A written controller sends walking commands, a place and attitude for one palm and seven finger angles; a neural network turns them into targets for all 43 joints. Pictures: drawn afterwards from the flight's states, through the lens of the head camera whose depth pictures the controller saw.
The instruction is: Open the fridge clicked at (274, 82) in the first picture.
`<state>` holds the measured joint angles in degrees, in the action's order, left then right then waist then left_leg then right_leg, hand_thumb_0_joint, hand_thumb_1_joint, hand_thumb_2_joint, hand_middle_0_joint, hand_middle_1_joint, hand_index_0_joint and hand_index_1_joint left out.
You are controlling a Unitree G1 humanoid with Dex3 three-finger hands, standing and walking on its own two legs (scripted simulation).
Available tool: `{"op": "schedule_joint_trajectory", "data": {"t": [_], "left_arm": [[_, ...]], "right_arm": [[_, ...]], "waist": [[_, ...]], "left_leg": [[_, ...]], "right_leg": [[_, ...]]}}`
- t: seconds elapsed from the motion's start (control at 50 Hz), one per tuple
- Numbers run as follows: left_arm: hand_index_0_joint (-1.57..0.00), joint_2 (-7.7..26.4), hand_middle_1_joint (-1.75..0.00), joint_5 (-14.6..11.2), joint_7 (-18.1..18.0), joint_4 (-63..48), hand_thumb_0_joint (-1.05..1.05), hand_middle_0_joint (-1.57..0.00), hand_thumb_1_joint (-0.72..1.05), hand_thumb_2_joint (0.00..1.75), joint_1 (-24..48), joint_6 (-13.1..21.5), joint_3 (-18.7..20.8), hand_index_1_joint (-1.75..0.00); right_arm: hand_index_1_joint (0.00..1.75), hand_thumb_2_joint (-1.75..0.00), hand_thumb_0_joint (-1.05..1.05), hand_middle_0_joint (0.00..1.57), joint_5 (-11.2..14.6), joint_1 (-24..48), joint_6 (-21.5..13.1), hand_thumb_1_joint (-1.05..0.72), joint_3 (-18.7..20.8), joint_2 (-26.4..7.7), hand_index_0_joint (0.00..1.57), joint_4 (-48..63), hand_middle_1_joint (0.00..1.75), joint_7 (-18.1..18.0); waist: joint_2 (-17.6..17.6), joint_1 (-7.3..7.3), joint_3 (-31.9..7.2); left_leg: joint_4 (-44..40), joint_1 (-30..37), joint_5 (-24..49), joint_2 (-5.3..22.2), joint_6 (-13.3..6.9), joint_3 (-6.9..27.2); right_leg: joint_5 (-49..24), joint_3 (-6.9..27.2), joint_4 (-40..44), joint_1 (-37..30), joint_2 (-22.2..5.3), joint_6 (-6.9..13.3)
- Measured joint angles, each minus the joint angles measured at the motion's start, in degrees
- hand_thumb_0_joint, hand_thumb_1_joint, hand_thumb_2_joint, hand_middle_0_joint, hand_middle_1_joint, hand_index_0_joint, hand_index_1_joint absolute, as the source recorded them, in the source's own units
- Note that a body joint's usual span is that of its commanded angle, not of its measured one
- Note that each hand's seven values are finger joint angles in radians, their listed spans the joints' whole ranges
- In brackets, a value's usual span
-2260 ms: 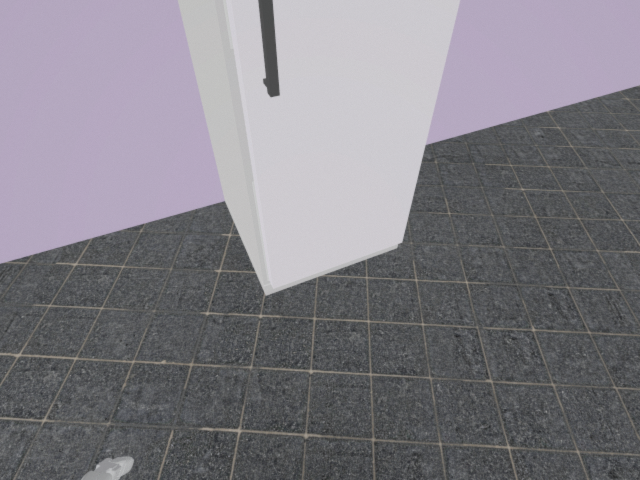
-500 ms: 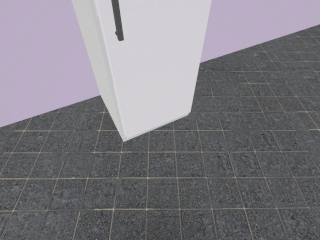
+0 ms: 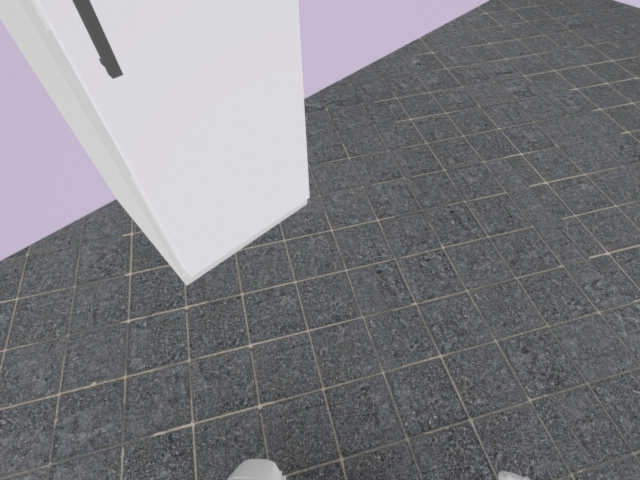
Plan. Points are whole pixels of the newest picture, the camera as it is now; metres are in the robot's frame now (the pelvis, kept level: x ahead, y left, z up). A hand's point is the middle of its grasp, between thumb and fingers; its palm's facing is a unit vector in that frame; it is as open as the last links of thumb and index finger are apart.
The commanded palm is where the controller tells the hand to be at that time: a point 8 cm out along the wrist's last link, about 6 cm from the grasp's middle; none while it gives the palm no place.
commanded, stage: walk to a spot facing it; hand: left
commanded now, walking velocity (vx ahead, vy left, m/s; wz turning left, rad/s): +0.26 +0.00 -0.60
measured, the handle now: out of the picture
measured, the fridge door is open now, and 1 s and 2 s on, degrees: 0 0 0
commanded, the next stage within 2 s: turn to face it in 1.34 s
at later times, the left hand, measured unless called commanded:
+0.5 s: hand (182, 443) +0.18 +0.23 -0.17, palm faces -0.29 -0.94 -0.18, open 7.4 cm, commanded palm none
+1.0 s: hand (332, 316) +0.40 +0.02 -0.17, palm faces -0.54 -0.81 -0.21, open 7.3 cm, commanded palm none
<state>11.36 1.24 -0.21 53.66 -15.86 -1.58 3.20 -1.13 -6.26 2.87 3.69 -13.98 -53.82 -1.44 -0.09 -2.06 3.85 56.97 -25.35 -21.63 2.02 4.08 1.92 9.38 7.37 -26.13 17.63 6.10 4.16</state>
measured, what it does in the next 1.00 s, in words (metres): walks ahead, turning right: left foot, then right foot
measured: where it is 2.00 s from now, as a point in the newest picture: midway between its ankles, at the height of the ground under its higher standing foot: (419, 386)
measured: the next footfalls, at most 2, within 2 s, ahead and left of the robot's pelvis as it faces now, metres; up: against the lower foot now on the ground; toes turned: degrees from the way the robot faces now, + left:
left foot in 0.20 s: +0.02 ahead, +0.15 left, +0.00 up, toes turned -8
right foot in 0.74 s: +0.21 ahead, -0.18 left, +0.00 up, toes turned -36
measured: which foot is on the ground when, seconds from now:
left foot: up 0.00-0.18, down 0.20-0.74, up 0.76-1.00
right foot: down 0.00-0.18, up 0.20-0.72, down 0.74-1.00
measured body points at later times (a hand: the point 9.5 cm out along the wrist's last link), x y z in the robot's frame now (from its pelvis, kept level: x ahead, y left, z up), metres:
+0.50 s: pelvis +0.05 +0.05 +0.00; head +0.07 +0.08 +0.45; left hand +0.19 +0.28 -0.16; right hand -0.05 -0.19 -0.12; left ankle -0.01 +0.16 -0.74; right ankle +0.04 -0.13 -0.64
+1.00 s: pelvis +0.23 -0.10 +0.00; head +0.25 -0.10 +0.44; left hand +0.43 +0.07 -0.15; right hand +0.14 -0.32 -0.15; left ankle +0.35 +0.02 -0.67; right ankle +0.18 -0.15 -0.74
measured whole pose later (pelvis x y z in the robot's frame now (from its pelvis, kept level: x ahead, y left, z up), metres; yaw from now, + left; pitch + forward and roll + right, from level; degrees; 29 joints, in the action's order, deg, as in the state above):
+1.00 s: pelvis +0.23 -0.10 +0.00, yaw -34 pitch +0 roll -1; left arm 11.7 1.4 0.1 57.0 -11.8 2.7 3.5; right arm -1.9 -13.5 -1.6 3.0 -9.8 -54.3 -0.1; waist -0.5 2.3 2.4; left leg 61.7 -34.1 -15.3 10.6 3.3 -2.9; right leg 14.7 -4.0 -26.4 12.3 4.0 4.6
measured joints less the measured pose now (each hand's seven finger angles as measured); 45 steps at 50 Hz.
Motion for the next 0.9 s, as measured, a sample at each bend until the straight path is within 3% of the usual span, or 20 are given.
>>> {"op": "schedule_joint_trajectory", "data": {"t": [0.12, 0.18, 0.2, 0.24, 0.26, 0.32, 0.42, 0.54, 0.64, 0.7, 0.74, 0.78, 0.82, 0.86, 0.9], "left_arm": [[-0.2, 1.3, -0.3, 0.4, 0.3, -0.6, 0.0, -0.2, 0.9, 0.9, 0.4, -0.3, 0.7, -0.3], [-0.2, 2.4, -0.3, 0.4, 0.5, -0.7, 0.0, -0.2, 0.9, 0.9, 0.1, -0.8, 1.1, -0.3], [-0.2, 2.7, -0.3, 0.3, 0.6, -0.7, 0.0, -0.2, 0.9, 0.9, -0.1, -1.1, 1.3, -0.3], [-0.2, 3.4, -0.3, 0.2, 1.1, -0.1, 0.0, -0.2, 0.9, 0.9, 0.0, -1.7, 2.0, -0.3], [-0.2, 3.6, -0.29, 0.3, 1.5, 0.0, 0.0, -0.2, 0.9, 0.9, 0.0, -1.9, 2.3, -0.3], [-0.2, 4.6, -0.29, 1.0, 2.8, -0.5, 0.0, -0.2, 0.9, 0.9, 0.1, -1.5, 3.1, -0.3], [-0.2, 5.6, -0.29, 1.3, 3.2, -0.6, 0.0, -0.2, 0.91, 0.9, 0.3, -1.2, 3.6, -0.3], [-0.19, 3.8, -0.29, 1.1, 3.6, 1.1, 0.0, -0.2, 0.91, 0.9, 2.7, -2.0, 2.6, -0.3], [-0.19, 1.3, -0.29, 0.8, 4.1, 1.1, 0.01, -0.2, 0.91, 0.9, 7.9, -1.7, 1.1, -0.3], [-0.19, 0.2, -0.29, 0.6, 4.1, -0.2, 0.01, -0.2, 0.91, 0.9, 11.2, -0.3, 0.4, -0.3], [-0.2, 0.3, -0.29, 0.7, 3.9, -1.1, 0.0, -0.2, 0.91, 0.9, 12.3, 1.8, 0.2, -0.3], [-0.2, 0.4, -0.29, 0.1, 2.9, -1.6, 0.0, -0.2, 0.91, 0.9, 12.7, 3.6, 0.2, -0.3], [-0.2, 0.7, -0.29, -0.5, 2.1, -1.4, 0.0, -0.2, 0.91, 0.9, 12.0, 3.8, 0.2, -0.3], [-0.2, 0.9, -0.29, -0.6, 1.3, -0.4, 0.0, -0.2, 0.9, 0.9, 10.6, 3.7, 0.0, -0.3], [-0.2, 0.6, -0.29, -0.3, 0.8, 0.8, 0.0, -0.2, 0.9, 0.9, 8.7, 3.8, -0.1, -0.3]], "right_arm": [[0.3, -0.9, 0.01, 0.19, 0.2, 0.3, -0.6, -0.91, -0.3, 0.2, 0.19, 1.3, 0.3, 0.1], [0.3, -0.9, 0.01, 0.19, 0.4, -1.2, -2.1, -0.91, -0.8, 0.7, 0.19, 2.2, 0.3, 0.3], [0.3, -0.9, 0.01, 0.2, 0.3, -2.0, -2.8, -0.91, -1.0, 0.8, 0.19, 2.5, 0.3, 0.3], [0.3, -0.9, 0.01, 0.2, 0.0, -3.9, -3.5, -0.91, -1.5, 1.3, 0.2, 2.5, 0.3, 0.1], [0.3, -0.9, 0.01, 0.2, -0.1, -5.1, -3.5, -0.91, -1.8, 1.4, 0.2, 2.5, 0.3, 0.1], [0.3, -0.9, 0.01, 0.2, -0.4, -8.9, -3.8, -0.91, -2.2, 1.8, 0.2, 1.4, 0.3, 0.1], [0.3, -0.9, 0.01, 0.2, -0.2, -13.8, -5.1, -0.91, -2.6, 2.6, 0.2, -0.8, 0.3, -0.3], [0.3, -0.9, 0.01, 0.2, -0.4, -19.0, -6.5, -0.91, -2.9, 4.2, 0.2, -3.5, 0.3, -0.6], [0.3, -0.9, 0.01, 0.2, -1.0, -22.5, -6.5, -0.91, -3.0, 5.2, 0.2, -6.1, 0.3, -0.5], [0.3, -0.9, 0.01, 0.2, -0.9, -24.2, -6.0, -0.91, -2.7, 5.3, 0.2, -7.9, 0.3, -0.1], [0.3, -0.9, 0.01, 0.2, -0.4, -25.4, -5.4, -0.91, -2.7, 5.6, 0.2, -9.0, 0.3, 0.4], [0.3, -0.9, 0.01, 0.2, 0.4, -24.0, -4.3, -0.91, -2.6, 5.7, 0.2, -9.5, 0.3, 0.7], [0.3, -0.9, 0.01, 0.2, 0.6, -21.1, -3.7, -0.91, -2.1, 5.8, 0.2, -8.9, 0.3, 0.8], [0.3, -0.9, 0.01, 0.2, 0.2, -18.0, -3.8, -0.91, -1.8, 5.6, 0.2, -7.3, 0.3, 0.8], [0.3, -0.9, 0.01, 0.2, -0.3, -14.5, -4.0, -0.91, -1.3, 5.1, 0.2, -5.2, 0.3, 0.8]], "waist": [[0.6, -1.06, -1.9], [1.7, -0.98, -3.6], [1.7, -0.45, -4.2], [2.2, 0.36, -4.7], [2.0, 0.72, -5.1], [1.7, 1.17, -5.9], [2.6, 1.35, -5.3], [2.7, 3.01, -2.8], [1.9, 5.49, 0.6], [0.7, 6.42, 2.4], [1.1, 6.08, 2.9], [1.3, 5.6, 3.6], [1.7, 5.9, 3.9], [1.8, 5.77, 3.0], [1.4, 5.43, 1.7]], "left_leg": [[-11.5, 4.9, -2.7, -1.3, -1.1, 0.3], [-24.1, 10.6, -1.6, -2.4, -2.6, -0.3], [-28.0, 12.3, 0.7, -2.2, -3.5, -0.4], [-28.6, 13.6, 3.9, -2.0, -4.9, -1.8], [-29.4, 14.6, 4.1, -1.5, -5.4, -2.4], [-33.2, 18.0, 4.6, 0.1, -5.7, -4.2], [-36.6, 22.2, 3.9, 1.1, -5.4, -8.8], [-37.7, 26.8, 0.6, 1.9, -4.5, -14.4], [-37.5, 30.6, -3.1, 3.2, -2.5, -18.1], [-33.8, 31.8, -7.0, 5.3, -0.7, -20.2], [-22.6, 29.4, -9.4, 7.4, -0.2, -20.5], [-0.8, 20.8, -9.9, 7.9, -0.7, -14.0], [14.8, 12.2, -6.4, 7.0, -1.6, -8.5], [19.4, 4.9, -2.2, 7.2, -1.8, -6.4], [17.3, -1.0, 0.4, 7.9, -1.7, -5.6]], "right_leg": [[-1.5, 3.8, 1.2, 0.4, 1.6, -1.4], [-0.6, 5.6, -0.4, 1.3, 2.2, -2.5], [3.1, 5.5, -3.3, 2.5, 2.6, -2.9], [11.6, 1.9, -13.4, 5.9, 1.8, -4.1], [12.5, -0.5, -18.7, 7.9, 1.0, -4.7], [9.0, -4.8, -32.5, 13.4, -1.9, -5.9], [1.4, -5.6, -43.2, 18.9, -6.6, -7.0], [0.5, -9.1, -37.5, 20.0, -10.3, -7.4], [2.7, -13.7, -23.9, 17.6, -10.3, -5.5], [5.3, -16.2, -15.5, 14.0, -7.9, -2.8], [2.3, -17.2, -9.8, 9.5, -6.4, -0.3], [3.0, -16.7, -13.7, 9.7, -5.4, 1.5], [5.6, -16.2, -13.4, 6.9, -4.4, 1.7], [5.7, -15.3, -9.9, 3.3, -3.6, 1.2], [5.0, -14.1, -6.1, 0.2, -2.8, 1.1]]}}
